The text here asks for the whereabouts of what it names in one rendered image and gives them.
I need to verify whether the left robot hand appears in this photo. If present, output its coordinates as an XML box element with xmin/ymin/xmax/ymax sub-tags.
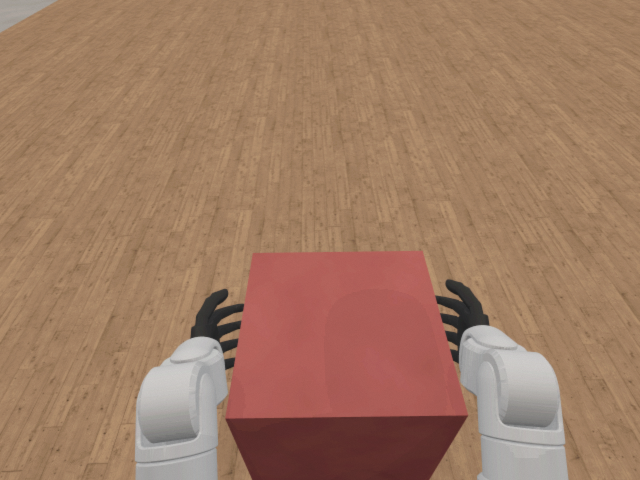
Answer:
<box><xmin>190</xmin><ymin>289</ymin><xmax>244</xmax><ymax>370</ymax></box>

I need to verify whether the carton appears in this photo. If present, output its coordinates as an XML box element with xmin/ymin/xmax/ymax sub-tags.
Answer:
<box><xmin>225</xmin><ymin>251</ymin><xmax>468</xmax><ymax>480</ymax></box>

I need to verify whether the right robot forearm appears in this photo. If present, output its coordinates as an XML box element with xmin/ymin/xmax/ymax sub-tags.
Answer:
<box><xmin>459</xmin><ymin>325</ymin><xmax>568</xmax><ymax>480</ymax></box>

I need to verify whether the right robot hand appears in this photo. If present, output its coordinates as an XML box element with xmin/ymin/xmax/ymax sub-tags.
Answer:
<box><xmin>435</xmin><ymin>279</ymin><xmax>490</xmax><ymax>363</ymax></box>

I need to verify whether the left robot forearm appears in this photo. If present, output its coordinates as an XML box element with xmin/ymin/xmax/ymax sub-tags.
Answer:
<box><xmin>135</xmin><ymin>337</ymin><xmax>228</xmax><ymax>480</ymax></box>

